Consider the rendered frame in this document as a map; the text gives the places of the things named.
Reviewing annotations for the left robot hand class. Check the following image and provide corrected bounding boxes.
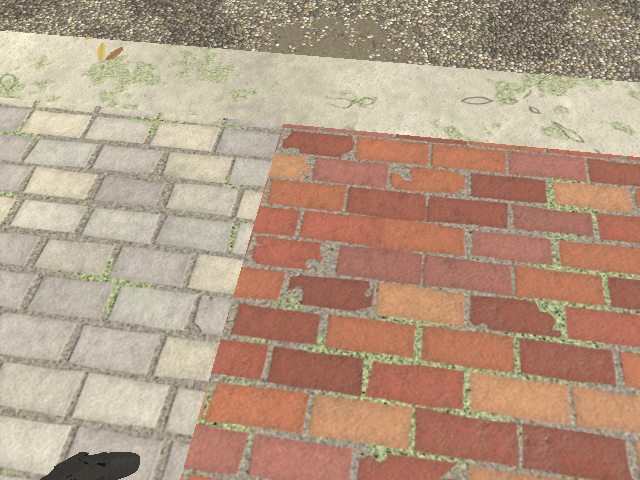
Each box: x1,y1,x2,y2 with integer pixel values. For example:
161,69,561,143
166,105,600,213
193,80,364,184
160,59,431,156
40,452,140,480

